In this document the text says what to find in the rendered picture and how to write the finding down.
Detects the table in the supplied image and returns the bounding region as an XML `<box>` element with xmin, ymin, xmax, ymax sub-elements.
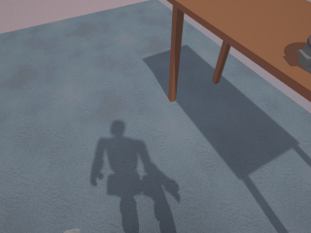
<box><xmin>167</xmin><ymin>0</ymin><xmax>311</xmax><ymax>102</ymax></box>

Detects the pot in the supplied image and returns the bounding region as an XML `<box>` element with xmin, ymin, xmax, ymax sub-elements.
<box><xmin>297</xmin><ymin>43</ymin><xmax>311</xmax><ymax>74</ymax></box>

